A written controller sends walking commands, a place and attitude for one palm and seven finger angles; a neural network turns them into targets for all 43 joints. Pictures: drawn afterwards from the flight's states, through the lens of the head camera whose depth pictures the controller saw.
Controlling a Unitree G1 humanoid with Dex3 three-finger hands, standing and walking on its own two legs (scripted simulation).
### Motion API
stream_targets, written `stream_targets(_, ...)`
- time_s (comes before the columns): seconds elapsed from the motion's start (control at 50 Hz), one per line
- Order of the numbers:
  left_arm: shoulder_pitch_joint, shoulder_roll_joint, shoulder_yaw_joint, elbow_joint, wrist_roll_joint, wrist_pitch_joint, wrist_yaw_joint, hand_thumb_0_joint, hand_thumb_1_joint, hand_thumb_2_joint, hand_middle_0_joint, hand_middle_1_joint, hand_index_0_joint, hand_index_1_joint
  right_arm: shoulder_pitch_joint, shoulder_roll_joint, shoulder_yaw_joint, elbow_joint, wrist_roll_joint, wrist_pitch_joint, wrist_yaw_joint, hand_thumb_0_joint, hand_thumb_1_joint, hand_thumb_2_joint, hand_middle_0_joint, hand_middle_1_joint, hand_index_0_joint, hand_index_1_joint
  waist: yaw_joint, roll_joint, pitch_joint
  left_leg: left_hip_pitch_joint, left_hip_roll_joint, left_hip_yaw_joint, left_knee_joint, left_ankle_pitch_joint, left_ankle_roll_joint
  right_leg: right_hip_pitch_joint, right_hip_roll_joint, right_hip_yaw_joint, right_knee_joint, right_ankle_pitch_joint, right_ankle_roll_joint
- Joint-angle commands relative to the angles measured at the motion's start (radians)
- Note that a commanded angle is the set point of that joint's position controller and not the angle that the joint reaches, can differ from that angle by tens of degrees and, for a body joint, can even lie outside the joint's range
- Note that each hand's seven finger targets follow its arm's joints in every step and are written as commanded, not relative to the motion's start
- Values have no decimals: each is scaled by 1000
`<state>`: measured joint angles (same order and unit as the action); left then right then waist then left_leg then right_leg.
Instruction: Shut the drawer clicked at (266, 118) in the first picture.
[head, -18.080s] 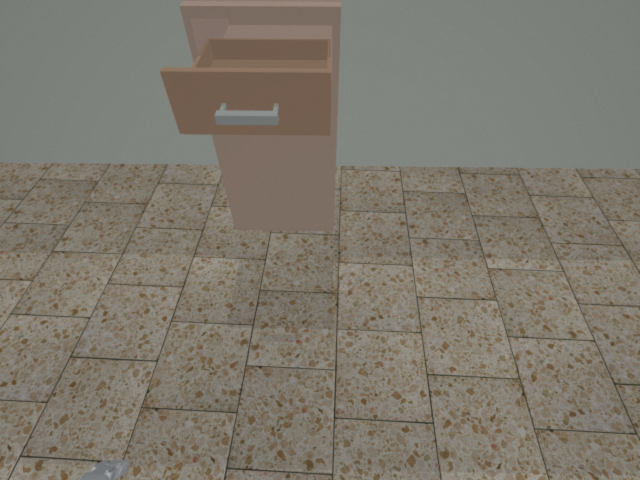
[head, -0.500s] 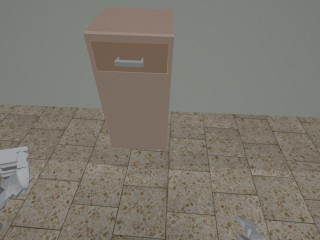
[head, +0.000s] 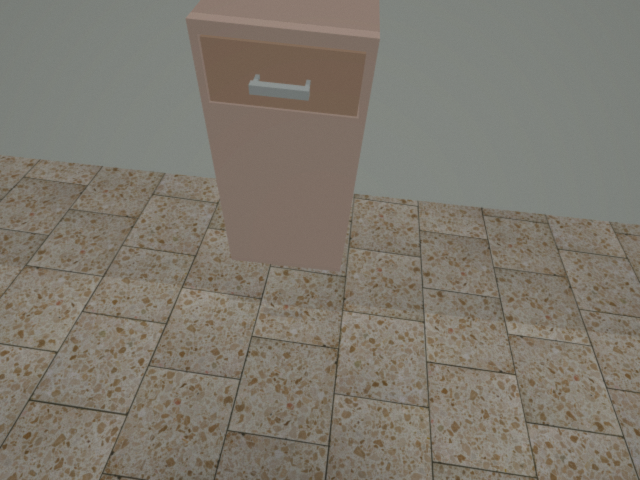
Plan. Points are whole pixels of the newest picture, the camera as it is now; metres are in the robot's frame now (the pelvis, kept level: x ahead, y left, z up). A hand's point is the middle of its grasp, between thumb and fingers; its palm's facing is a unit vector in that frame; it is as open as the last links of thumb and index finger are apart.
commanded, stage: let the arm hang, fingers relaxed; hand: left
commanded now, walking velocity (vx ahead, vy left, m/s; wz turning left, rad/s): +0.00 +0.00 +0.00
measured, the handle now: (281, 85) +0.93 +0.14 +0.00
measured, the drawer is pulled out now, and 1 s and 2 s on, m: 0.00 0.00 0.00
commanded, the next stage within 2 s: look to check the result in 0.78 s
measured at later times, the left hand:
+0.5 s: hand out of the picture +0.01 +0.17 -0.17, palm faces +0.02 -0.98 -0.19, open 7.1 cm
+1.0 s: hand out of the picture +0.03 +0.16 -0.17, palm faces +0.01 -0.98 -0.19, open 7.3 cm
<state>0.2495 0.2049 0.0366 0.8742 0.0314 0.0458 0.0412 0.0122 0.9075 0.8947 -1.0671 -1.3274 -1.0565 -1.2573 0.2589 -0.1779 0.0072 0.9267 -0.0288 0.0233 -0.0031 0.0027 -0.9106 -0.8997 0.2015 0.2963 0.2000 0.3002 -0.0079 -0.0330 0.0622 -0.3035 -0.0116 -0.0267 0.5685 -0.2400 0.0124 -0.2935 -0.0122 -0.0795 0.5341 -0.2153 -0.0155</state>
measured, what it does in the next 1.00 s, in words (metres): stands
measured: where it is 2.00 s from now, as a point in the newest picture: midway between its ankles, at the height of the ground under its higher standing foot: outside the picture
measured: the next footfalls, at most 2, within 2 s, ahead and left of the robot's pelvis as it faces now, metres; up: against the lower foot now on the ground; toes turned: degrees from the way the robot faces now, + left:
none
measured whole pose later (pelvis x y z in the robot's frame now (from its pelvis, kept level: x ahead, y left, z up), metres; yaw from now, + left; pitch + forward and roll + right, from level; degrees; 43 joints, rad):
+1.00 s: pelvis +0.03 -0.01 +0.01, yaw -2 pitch -2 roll +0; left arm 0.25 0.13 0.02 1.14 0.01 0.00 0.03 0.00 0.91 0.90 -0.20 -0.29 -0.20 -0.30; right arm 0.31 -0.13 -0.01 1.13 -0.01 0.01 -0.03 0.00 -0.91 -0.90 0.20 0.30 0.20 0.30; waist 0.00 0.02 0.07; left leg -0.19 0.00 0.00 0.43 -0.22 0.00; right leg -0.20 0.00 -0.05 0.43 -0.20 -0.02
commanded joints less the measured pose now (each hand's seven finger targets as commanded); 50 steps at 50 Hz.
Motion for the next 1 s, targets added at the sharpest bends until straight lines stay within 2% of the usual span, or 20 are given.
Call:
stream_targets(0.0,45,118,14,40,-17,-48,-22,0,900,900,-720,-863,-720,-863,20,-116,-33,-18,4,-19,-19,0,-900,-900,200,300,200,300,18,158,-81,-28,84,-95,-194,-31,32,131,-75,122,-153,-44,-40)
stream_targets(0.04,39,110,6,85,-20,-50,-23,0,900,900,-640,-777,-640,-777,52,-104,-33,20,6,-16,-21,0,-900,-900,200,300,200,300,7,101,-64,8,84,-82,-195,-25,30,98,-84,128,-182,-65,-44)
stream_targets(0.08,40,106,2,122,-22,-49,-21,0,900,900,-560,-690,-560,-690,83,-97,-33,51,7,-13,-23,0,-900,-900,200,300,200,300,2,89,-34,13,90,-85,-212,-46,32,75,-81,124,-195,-96,-44)
stream_targets(0.22,77,85,-7,217,-22,-51,-13,0,900,900,-280,-387,-280,-387,127,-78,-30,120,12,-17,-29,0,-900,-900,200,300,200,300,4,35,-2,31,98,-80,-235,-23,36,71,-79,110,-194,-80,-40)
stream_targets(0.26,80,76,-8,231,-22,-49,-11,0,900,900,-200,-300,-200,-300,136,-68,-29,134,11,-16,-30,0,-900,-900,200,300,200,300,4,46,16,26,95,-78,-242,-43,36,60,-78,112,-198,-101,-39)
stream_targets(0.36,85,56,-4,244,-20,-47,-8,0,900,900,-200,-300,-200,-300,147,-44,-29,152,8,-15,-31,0,-900,-900,200,300,200,300,4,31,45,13,87,-71,-246,-69,35,40,-77,117,-202,-131,-37)
stream_targets(0.42,87,47,-3,244,-19,-50,-5,0,900,900,-200,-300,-200,-300,149,-29,-29,157,8,-16,-31,0,-900,-900,200,300,200,300,3,18,38,28,83,-58,-231,-34,33,37,-80,123,-207,-122,-39)
stream_targets(0.54,76,32,-1,238,-21,-53,-3,0,900,900,-200,-300,-200,-300,144,-13,-28,165,7,-18,-33,0,-900,-900,200,300,200,300,3,53,49,29,82,-49,-228,-17,26,34,-78,128,-207,-106,-38)
stream_targets(0.6,77,33,1,237,-20,-53,-3,0,900,900,-200,-300,-200,-300,142,-18,-31,164,8,-20,-34,0,-900,-900,200,300,200,300,6,63,52,28,86,-54,-230,-1,27,43,-73,124,-200,-79,-38)
stream_targets(0.66,67,36,3,236,-21,-55,-5,0,900,900,-200,-300,-200,-300,146,-16,-31,167,8,-22,-34,0,-900,-900,200,300,200,300,4,35,33,41,84,-48,-227,16,27,57,-79,130,-207,-74,-39)
stream_targets(0.74,61,39,2,235,-22,-58,-4,0,900,900,-200,-300,-200,-300,141,-21,-30,171,9,-24,-36,0,-900,-900,200,300,200,300,3,53,19,63,90,-43,-224,51,24,69,-82,124,-205,-40,-38)
stream_targets(0.82,59,43,4,239,-22,-58,-4,0,900,900,-200,-300,-200,-300,140,-23,-30,176,10,-24,-36,0,-900,-900,200,300,200,300,3,29,21,68,90,-40,-221,68,22,79,-83,125,-209,-29,-39)
stream_targets(0.9,63,48,4,242,-23,-61,-3,0,900,900,-200,-300,-200,-300,132,-35,-32,178,11,-23,-38,0,-900,-900,200,300,200,300,2,47,5,96,89,-34,-209,85,19,77,-84,128,-214,-21,-40)
stream_targets(0.98,51,46,2,246,-24,-60,-4,0,900,900,-200,-300,-200,-300,128,-36,-30,185,11,-24,-38,0,-900,-900,200,300,200,300,0,54,20,92,93,-36,-221,83,17,84,-84,127,-218,-18,-39)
